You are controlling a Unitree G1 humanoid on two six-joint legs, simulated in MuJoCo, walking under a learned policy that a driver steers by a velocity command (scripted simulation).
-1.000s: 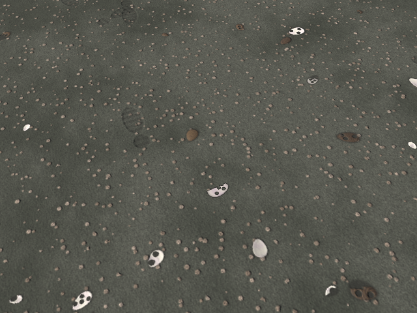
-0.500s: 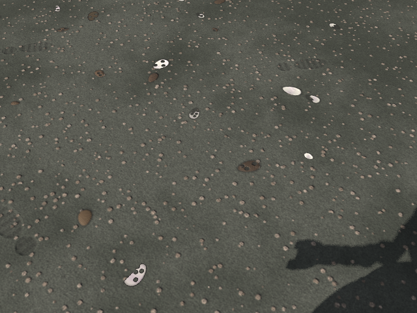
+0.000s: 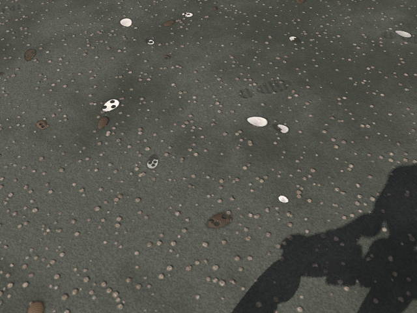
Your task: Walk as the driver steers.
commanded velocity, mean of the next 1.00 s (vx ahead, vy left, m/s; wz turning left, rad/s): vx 0.50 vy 0.00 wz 0.09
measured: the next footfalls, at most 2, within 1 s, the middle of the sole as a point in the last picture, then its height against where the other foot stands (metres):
left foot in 0.18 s outside the picture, level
right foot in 0.70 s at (265, 280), level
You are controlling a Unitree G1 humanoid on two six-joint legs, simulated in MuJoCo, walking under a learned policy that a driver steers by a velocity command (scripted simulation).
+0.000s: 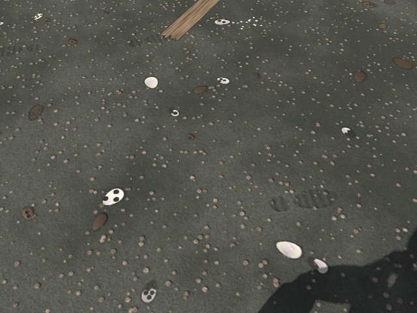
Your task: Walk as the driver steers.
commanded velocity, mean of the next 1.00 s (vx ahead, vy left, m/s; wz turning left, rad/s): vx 0.45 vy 0.00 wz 0.39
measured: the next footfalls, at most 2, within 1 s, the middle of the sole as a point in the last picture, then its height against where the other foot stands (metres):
left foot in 0.22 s outside the picture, level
right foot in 0.74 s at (215, 271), level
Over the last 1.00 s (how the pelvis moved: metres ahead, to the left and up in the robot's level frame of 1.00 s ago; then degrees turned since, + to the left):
0.56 0.01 0.00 9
